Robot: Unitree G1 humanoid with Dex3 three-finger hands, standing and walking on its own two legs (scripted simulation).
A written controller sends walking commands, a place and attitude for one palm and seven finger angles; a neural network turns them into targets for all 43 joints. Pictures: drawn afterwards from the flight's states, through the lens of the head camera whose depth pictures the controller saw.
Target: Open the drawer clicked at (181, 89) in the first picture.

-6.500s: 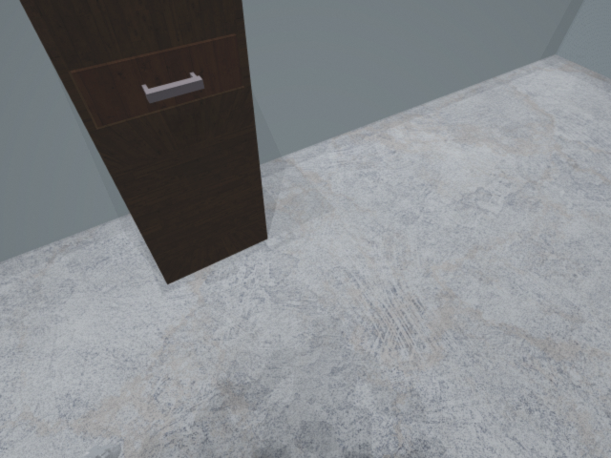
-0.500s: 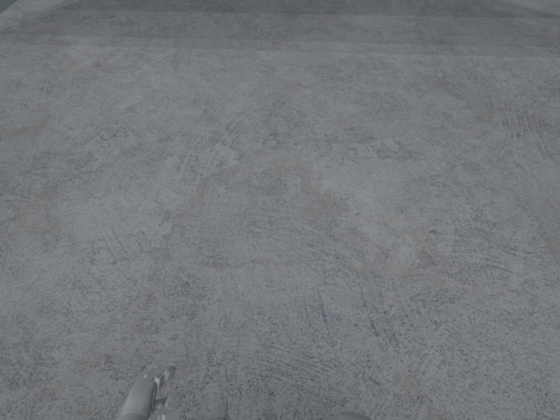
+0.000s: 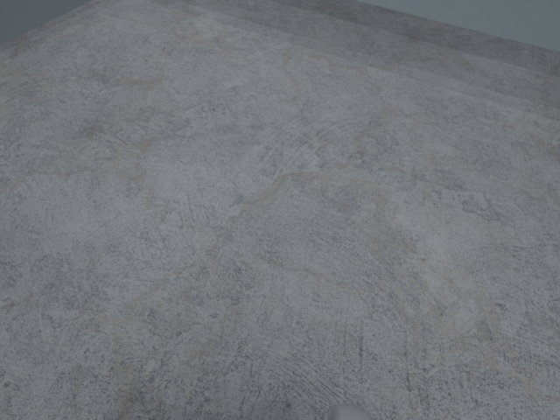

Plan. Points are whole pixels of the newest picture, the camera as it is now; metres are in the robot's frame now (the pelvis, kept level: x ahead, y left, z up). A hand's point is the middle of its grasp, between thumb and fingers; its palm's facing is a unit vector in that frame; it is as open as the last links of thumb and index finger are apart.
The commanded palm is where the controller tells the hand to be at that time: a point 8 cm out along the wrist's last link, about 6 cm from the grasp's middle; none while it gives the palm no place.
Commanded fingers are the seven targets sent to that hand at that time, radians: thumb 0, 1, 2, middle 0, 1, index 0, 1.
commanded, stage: turn to face it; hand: left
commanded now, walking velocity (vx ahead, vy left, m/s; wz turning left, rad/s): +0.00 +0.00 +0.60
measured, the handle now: out of the picture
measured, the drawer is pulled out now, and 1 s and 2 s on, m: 0.00 0.00 0.00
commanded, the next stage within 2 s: none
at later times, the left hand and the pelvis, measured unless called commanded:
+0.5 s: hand out of the picture -0.01 +0.12 -0.14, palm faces +0.33 -0.90 -0.28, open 7.4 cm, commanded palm none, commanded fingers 0.00 0.90 0.90 -0.20 -0.30 -0.20 -0.30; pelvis -0.02 -0.09 +0.01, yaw +20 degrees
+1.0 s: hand out of the picture -0.12 +0.16 -0.16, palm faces +0.62 -0.73 -0.30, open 7.4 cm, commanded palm none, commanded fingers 0.00 0.90 0.90 -0.20 -0.30 -0.20 -0.30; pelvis -0.05 -0.07 +0.00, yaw +37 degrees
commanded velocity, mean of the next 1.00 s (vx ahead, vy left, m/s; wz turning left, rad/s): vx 0.00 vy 0.00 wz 0.60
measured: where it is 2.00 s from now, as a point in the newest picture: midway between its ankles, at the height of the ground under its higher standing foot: outside the picture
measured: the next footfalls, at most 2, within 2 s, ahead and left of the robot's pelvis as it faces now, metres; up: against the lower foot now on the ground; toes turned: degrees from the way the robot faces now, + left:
right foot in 0.28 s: +0.05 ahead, -0.17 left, +0.00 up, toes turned +9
left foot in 0.74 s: -0.07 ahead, +0.06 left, +0.00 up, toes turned +36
